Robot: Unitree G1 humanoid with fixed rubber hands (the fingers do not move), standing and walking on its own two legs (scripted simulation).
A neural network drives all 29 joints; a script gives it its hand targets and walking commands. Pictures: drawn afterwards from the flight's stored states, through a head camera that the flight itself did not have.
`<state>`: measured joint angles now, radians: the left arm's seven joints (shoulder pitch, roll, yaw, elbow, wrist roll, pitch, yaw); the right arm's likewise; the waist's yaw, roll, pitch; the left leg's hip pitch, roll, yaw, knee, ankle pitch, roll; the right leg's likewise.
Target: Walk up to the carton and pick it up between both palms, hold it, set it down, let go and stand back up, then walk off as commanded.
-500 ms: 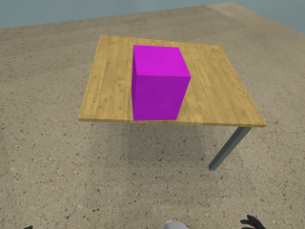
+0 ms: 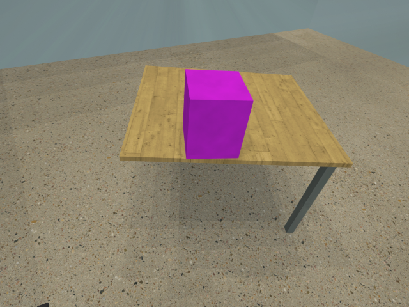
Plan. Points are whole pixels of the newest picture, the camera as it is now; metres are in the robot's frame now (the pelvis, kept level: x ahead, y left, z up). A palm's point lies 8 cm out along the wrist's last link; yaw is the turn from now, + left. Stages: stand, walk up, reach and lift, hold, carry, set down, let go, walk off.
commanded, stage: walk off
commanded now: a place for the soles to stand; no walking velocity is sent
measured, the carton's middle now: (212, 114) +0.79 -0.08 -0.03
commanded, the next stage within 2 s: stand in 1.46 s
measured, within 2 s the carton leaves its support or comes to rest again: neither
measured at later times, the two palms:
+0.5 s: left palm out of the picture +0.14 +0.26 -0.09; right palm out of the picture +0.06 -0.35 -0.08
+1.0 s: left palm out of the picture +0.16 +0.23 -0.08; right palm out of the picture +0.13 -0.37 -0.07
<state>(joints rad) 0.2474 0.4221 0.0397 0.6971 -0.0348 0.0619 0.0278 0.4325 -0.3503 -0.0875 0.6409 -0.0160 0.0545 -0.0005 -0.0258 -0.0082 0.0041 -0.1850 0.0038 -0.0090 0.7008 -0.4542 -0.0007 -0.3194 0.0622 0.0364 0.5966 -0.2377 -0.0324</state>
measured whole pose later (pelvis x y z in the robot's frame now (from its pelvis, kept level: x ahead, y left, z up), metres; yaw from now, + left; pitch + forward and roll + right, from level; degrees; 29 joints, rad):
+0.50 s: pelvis +0.02 -0.04 +0.00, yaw -1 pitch -2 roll +0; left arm 0.25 0.40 0.04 0.70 -0.03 0.06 0.01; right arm 0.38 -0.35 -0.07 0.67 -0.02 0.01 -0.04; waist -0.04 -0.03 0.07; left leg -0.21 0.01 0.01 0.81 -0.51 0.01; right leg -0.34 0.07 0.08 0.61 -0.22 -0.02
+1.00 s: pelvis +0.05 -0.07 +0.01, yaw -2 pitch -2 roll +1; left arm 0.26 0.40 0.04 0.70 -0.03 0.04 0.00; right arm 0.28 -0.35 -0.07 0.68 -0.02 0.00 -0.04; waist 0.00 -0.02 0.06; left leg -0.23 0.04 0.00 0.68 -0.44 -0.01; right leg -0.29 0.05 0.08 0.62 -0.30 -0.02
